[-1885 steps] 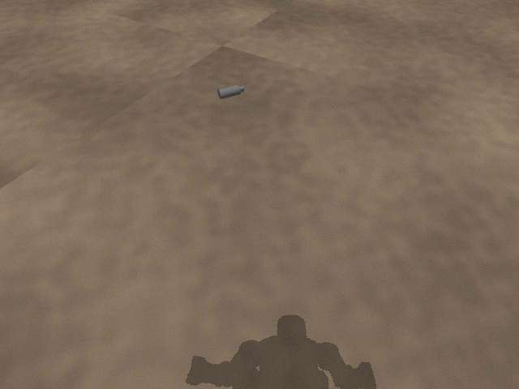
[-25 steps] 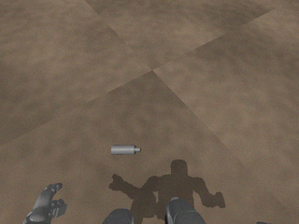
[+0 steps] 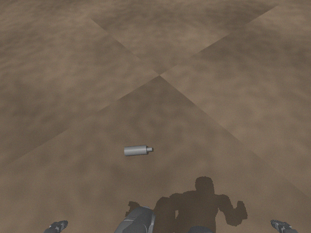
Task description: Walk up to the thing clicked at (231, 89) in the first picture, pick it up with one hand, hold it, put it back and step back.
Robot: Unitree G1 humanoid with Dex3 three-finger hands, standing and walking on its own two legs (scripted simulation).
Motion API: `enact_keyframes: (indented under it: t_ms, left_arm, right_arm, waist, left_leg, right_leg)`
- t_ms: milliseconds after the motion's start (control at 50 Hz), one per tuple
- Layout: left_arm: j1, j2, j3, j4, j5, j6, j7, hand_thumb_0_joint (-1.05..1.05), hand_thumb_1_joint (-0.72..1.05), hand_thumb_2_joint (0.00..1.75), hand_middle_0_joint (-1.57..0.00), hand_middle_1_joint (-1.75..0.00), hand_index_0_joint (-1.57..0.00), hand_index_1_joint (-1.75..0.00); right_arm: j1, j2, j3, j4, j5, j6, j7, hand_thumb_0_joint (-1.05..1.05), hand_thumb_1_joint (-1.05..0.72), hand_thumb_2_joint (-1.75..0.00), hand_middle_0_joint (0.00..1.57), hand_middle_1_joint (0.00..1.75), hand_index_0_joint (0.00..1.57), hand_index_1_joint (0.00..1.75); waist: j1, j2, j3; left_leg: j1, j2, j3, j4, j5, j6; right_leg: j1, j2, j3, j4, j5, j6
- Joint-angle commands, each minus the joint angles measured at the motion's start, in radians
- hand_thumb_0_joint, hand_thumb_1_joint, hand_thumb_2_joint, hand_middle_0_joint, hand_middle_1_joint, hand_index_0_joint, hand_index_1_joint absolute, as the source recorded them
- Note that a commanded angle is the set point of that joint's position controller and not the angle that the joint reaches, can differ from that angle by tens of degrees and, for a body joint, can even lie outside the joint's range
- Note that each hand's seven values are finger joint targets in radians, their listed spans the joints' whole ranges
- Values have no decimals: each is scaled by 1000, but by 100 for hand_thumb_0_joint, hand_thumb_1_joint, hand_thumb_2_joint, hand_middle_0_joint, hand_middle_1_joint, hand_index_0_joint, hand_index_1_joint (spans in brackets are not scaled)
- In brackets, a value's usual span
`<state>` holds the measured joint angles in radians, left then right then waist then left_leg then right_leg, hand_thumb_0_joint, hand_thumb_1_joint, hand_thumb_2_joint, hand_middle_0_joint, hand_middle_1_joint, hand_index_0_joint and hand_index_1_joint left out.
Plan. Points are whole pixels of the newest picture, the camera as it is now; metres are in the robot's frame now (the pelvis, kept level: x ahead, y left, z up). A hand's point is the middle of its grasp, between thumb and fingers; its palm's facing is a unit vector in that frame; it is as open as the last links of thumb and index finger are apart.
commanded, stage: step back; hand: left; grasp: from above
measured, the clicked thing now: (138, 150) +0.64 +0.21 -0.73
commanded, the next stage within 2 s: none
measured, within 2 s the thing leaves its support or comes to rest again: neither
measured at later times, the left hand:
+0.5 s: hand out of the picture -0.06 +0.26 -0.16, palm faces +0.00 -0.92 -0.39, open 7.4 cm
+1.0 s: hand out of the picture -0.24 +0.25 -0.15, palm faces +0.08 -0.92 -0.39, open 7.4 cm
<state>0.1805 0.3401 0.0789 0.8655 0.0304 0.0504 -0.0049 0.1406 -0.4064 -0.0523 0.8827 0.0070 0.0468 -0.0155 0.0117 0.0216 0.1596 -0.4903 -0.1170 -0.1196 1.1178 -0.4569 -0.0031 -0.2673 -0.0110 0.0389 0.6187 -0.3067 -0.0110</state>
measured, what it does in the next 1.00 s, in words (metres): walks backwards: left foot, then right foot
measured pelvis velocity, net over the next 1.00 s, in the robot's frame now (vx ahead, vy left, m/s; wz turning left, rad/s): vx -0.34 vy -0.03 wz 0.08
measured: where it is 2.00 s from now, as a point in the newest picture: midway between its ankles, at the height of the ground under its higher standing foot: outside the picture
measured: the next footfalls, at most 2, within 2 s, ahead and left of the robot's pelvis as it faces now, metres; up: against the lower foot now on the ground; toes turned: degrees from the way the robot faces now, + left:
left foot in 0.16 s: -0.03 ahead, +0.13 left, +0.00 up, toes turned +1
right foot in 0.52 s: -0.16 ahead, -0.15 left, +0.00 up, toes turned +2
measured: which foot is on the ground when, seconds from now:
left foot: up 0.00-0.14, down 0.16-0.54, up 0.56-0.86, down 0.88-1.00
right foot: down 0.00-0.18, up 0.20-0.50, down 0.52-0.90, up 0.92-1.00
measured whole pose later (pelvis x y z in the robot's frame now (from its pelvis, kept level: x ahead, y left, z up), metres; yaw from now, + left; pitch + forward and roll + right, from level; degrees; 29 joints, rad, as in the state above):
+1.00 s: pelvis -0.34 -0.03 -0.01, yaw +5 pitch -3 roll +0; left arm 0.11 0.40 0.08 0.81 0.01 0.08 0.02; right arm 0.17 -0.35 -0.03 0.89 -0.04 0.04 0.00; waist 0.00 -0.04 0.19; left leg -0.29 -0.02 -0.02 0.65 -0.30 0.03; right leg -0.52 0.08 0.12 1.13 -0.51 -0.01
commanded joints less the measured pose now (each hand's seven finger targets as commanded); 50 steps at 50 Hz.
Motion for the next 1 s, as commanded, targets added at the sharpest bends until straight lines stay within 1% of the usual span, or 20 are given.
enact_keyframes:
  t_ms: [0, 80, 120, 140, 160, 180, 260, 380, 480, 500, 520, 540, 620, 720, 820, 840, 860, 880, 900, 980]
  left_arm:
    - [-96, 260, 67, -148, 8, -38, 33, 0, 90, 90, -20, -30, -20, -30]
    - [-18, 264, 59, -146, 0, -23, 33, 0, 90, 90, -20, -30, -20, -30]
    - [-26, 272, 52, -157, -15, -10, 24, 0, 90, 90, -20, -30, -20, -30]
    - [-5, 232, 42, -168, -19, -6, 22, 0, 90, 90, -20, -30, -20, -30]
    - [-38, 208, 37, -185, -25, -10, 23, 0, 90, 90, -20, -30, -20, -30]
    - [-116, 245, 60, -183, -13, -10, 39, 0, 90, 90, -20, -30, -20, -30]
    - [2, 239, 61, -126, -30, -5, 34, 0, 90, 90, -20, -30, -20, -30]
    - [-11, 220, 59, -141, -15, -15, 22, 0, 90, 90, -20, -30, -20, -30]
    - [152, 212, 64, -48, -7, -28, 12, 0, 90, 90, -20, -30, -20, -30]
    - [148, 259, 75, -49, 9, -35, 10, 0, 90, 90, -20, -30, -20, -30]
    - [125, 355, 100, -70, 13, -39, 9, 0, 90, 90, -20, -30, -20, -30]
    - [52, 444, 113, -116, 17, -37, 13, 0, 90, 90, -20, -30, -20, -30]
    - [-128, 297, 78, -151, 11, -41, 29, 0, 90, 90, -20, -30, -20, -30]
    - [15, 286, 70, -146, 14, -35, 46, 0, 90, 90, -20, -30, -20, -30]
    - [-63, 297, 53, -167, -6, -13, 41, 0, 90, 90, -20, -30, -20, -30]
    - [-51, 278, 41, -170, -7, -7, 38, 0, 90, 90, -20, -30, -20, -30]
    - [-25, 235, 31, -171, -12, -5, 34, 0, 90, 90, -20, -30, -20, -30]
    - [-79, 248, 42, -186, -24, -8, 44, 0, 90, 90, -20, -30, -20, -30]
    - [-118, 276, 60, -168, -4, -6, 52, 0, 90, 90, -20, -30, -20, -30]
    - [22, 261, 60, -89, -26, -2, 40, 0, 90, 90, -20, -30, -20, -30]
  right_arm:
    - [55, -175, -39, -63, -4, -23, -12, 0, -90, -90, 20, 30, 20, 30]
    - [51, -148, -38, -72, -17, -39, -10, 0, -90, -90, 20, 30, 20, 30]
    - [117, -150, -47, -47, -27, -50, -9, 0, -90, -90, 20, 30, 20, 30]
    - [102, -205, -63, -57, -44, -55, -10, 0, -90, -90, 20, 30, 20, 30]
    - [50, -332, -89, -74, -38, -51, 0, 0, -90, -90, 20, 30, 20, 30]
    - [49, -366, -96, -83, -40, -52, 2, 0, -90, -90, 20, 30, 20, 30]
    - [-39, -228, -59, -98, -35, -56, -20, 0, -90, -90, 20, 30, 20, 30]
    - [32, -228, -66, -117, -36, -45, -23, 0, -90, -90, 20, 30, 20, 30]
    - [-52, -256, -70, -147, -24, -16, -8, 0, -90, -90, 20, 30, 20, 30]
    - [-30, -218, -58, -148, -17, -12, -7, 0, -90, -90, 20, 30, 20, 30]
    - [-30, -146, -40, -169, -10, -13, -9, 0, -90, -90, 20, 30, 20, 30]
    - [-88, -174, -55, -175, -15, -10, -28, 0, -90, -90, 20, 30, 20, 30]
    - [41, -179, -50, -103, -2, -19, -22, 0, -90, -90, 20, 30, 20, 30]
    - [-3, -155, -39, -127, -20, -26, -21, 0, -90, -90, 20, 30, 20, 30]
    - [138, -156, -55, -60, -28, -25, -6, 0, -90, -90, 20, 30, 20, 30]
    - [155, -179, -65, -50, -34, -27, -7, 0, -90, -90, 20, 30, 20, 30]
    - [138, -242, -82, -56, -50, -28, -7, 0, -90, -90, 20, 30, 20, 30]
    - [51, -368, -94, -89, -41, -23, 6, 0, -90, -90, 20, 30, 20, 30]
    - [19, -367, -100, -99, -49, -32, 5, 0, -90, -90, 20, 30, 20, 30]
    - [-73, -228, -55, -110, -45, -39, -16, 0, -90, -90, 20, 30, 20, 30]
  waist:
    - [-1, -172, -143]
    - [26, -204, -209]
    - [-10, -171, -223]
    - [3, -61, -229]
    - [-7, 199, -197]
    - [-75, 220, -175]
    - [19, 98, -177]
    - [-46, 133, -202]
    - [26, 185, -272]
    - [13, 89, -248]
    - [13, -205, -194]
    - [70, -307, -150]
    - [-45, -151, -113]
    - [50, -206, -171]
    - [-18, -204, -223]
    - [-26, -149, -220]
    - [-19, 32, -216]
    - [-44, 252, -191]
    - [-62, 200, -145]
    - [39, 90, -162]
  left_leg:
    - [50, 22, 7, -60, -58, -15]
    - [110, 82, 91, -503, 3, 5]
    - [263, 99, 106, -748, 282, 14]
    - [348, 223, -73, -752, 391, 54]
    - [336, 441, -343, -778, 524, 187]
    - [207, 530, -444, -794, 610, 309]
    - [310, 373, -123, -670, 720, 231]
    - [421, 385, -116, -621, 710, 267]
    - [239, 314, -60, -555, 443, 155]
    - [85, 252, -47, -481, 292, 94]
    - [-126, 56, 32, -270, -19, 20]
    - [-46, 24, -26, -24, -173, -3]
    - [18, -9, -44, 127, -2, -4]
    - [-26, 47, 21, -146, -94, -22]
    - [260, 80, 133, -604, 115, 21]
    - [324, 105, 83, -693, 210, 43]
    - [378, 289, -185, -754, 249, 110]
    - [194, 505, -416, -825, 336, 275]
    - [56, 548, -498, -854, 316, 337]
    - [200, 374, -130, -696, 552, 237]
  right_leg:
    - [68, -216, 165, -185, 384, -198]
    - [242, -207, 170, -60, 509, -173]
    - [146, -172, 141, 28, 465, -123]
    - [-2, -106, 114, 79, 271, -68]
    - [-177, 86, -8, 227, -115, -13]
    - [-143, 98, 99, 450, -356, 1]
    - [-227, 107, 152, 658, -203, -10]
    - [-181, 56, 68, 341, -232, 42]
    - [119, 40, -47, -171, 40, -19]
    - [184, -25, 88, -198, 23, -44]
    - [174, -240, 403, -263, 26, -126]
    - [-97, -426, 575, -328, 89, -300]
    - [-103, -207, 181, -191, 300, -179]
    - [185, -252, 205, -124, 491, -211]
    - [63, -228, 169, -46, 374, -151]
    - [-19, -195, 148, 4, 273, -102]
    - [-181, -86, 85, 151, 52, -43]
    - [-199, 75, -21, 384, -323, 3]
    - [-146, 72, 120, 572, -352, 3]
    - [-199, 93, 132, 693, -198, 4]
